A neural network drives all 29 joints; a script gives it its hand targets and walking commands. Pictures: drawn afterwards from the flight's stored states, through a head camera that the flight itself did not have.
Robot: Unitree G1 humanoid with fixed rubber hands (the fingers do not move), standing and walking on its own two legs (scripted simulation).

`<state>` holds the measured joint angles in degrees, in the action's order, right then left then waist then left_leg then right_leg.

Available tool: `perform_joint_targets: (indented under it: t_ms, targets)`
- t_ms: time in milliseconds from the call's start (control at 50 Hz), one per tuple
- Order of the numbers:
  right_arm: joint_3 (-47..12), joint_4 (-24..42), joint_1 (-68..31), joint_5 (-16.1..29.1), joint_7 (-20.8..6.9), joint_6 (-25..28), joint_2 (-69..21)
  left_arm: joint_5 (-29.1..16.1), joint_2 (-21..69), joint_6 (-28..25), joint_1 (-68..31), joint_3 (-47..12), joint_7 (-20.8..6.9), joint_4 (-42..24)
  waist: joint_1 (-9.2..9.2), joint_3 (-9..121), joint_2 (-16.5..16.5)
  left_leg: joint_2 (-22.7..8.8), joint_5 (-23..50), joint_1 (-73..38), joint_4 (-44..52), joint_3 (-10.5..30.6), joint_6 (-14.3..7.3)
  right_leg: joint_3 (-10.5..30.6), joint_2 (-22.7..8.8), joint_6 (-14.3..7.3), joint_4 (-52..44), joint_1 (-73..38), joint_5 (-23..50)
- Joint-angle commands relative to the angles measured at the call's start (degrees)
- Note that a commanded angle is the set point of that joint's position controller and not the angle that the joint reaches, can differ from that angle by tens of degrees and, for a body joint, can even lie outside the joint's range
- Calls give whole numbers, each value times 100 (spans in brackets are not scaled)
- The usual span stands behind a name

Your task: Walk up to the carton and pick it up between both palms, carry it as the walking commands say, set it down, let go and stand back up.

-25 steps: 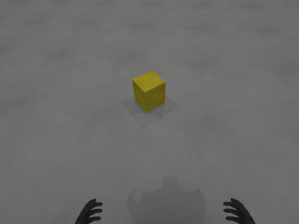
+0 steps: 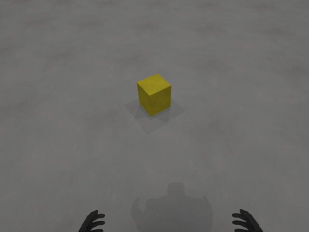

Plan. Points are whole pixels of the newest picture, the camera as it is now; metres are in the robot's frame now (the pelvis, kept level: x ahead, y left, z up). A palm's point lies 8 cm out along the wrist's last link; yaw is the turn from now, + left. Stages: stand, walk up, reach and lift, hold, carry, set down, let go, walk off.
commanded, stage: stand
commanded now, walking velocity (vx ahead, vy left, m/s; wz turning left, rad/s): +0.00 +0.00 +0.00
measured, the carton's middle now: (154, 95) +1.25 +0.06 -0.64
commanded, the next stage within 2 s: walk up in 0.94 s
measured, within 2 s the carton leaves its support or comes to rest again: neither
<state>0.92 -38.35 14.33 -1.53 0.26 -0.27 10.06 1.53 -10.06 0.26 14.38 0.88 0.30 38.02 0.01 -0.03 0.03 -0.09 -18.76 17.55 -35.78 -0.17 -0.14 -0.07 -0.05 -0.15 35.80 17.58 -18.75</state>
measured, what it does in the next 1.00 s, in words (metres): stands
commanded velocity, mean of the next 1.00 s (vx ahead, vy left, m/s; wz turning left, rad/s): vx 0.00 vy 0.00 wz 0.00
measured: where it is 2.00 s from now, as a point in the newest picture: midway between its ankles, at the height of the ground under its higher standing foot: (160, 219)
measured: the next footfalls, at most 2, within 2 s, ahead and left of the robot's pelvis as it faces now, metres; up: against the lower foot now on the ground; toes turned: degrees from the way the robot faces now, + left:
left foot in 1.60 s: +0.19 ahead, +0.17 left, +0.00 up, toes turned +10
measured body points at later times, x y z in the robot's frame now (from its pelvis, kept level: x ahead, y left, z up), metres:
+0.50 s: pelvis +0.00 +0.00 +0.00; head +0.01 +0.00 +0.45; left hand +0.11 +0.23 -0.12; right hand +0.11 -0.23 -0.12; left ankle +0.00 +0.12 -0.73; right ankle +0.00 -0.12 -0.73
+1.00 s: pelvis +0.00 +0.00 +0.01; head +0.01 +0.00 +0.46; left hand +0.08 +0.24 -0.13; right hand +0.07 -0.24 -0.13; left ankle +0.00 +0.12 -0.73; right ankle +0.00 -0.12 -0.73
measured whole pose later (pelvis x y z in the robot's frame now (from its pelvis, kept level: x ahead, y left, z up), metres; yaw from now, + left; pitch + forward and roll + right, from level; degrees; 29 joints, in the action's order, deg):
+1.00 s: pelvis +0.00 +0.00 +0.01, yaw +0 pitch +0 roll +0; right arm 2.2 -47.9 16.0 -1.1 1.3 0.1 9.8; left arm 1.1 -9.8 -0.2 16.2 2.1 1.4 47.3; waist 0.0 -1.0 0.0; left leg -0.1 -16.2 14.1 -30.7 -0.2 -0.2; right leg -0.1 0.0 -0.2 30.7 14.2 -16.2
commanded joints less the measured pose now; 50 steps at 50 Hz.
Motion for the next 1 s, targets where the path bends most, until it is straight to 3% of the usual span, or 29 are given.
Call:
perform_joint_targets:
  t_ms: [0,580,980]
  targets:
    - [135,371,-24,2,17,80,477,-2,-475,-81,-24,135,17,-376,0,182,-7,-259,840,-56,620,348,-186,344,-258,-182,-613,-58,864]
    - [206,-83,151,20,68,89,465,-23,-467,-94,164,198,73,50,-3,56,-6,-295,876,-169,826,393,-220,391,-295,-219,-817,-165,904]
    - [248,-776,335,47,125,99,470,-46,-469,-108,348,241,131,744,-4,-102,-5,-344,939,-333,1099,432,-239,432,-343,-241,-1096,-325,972]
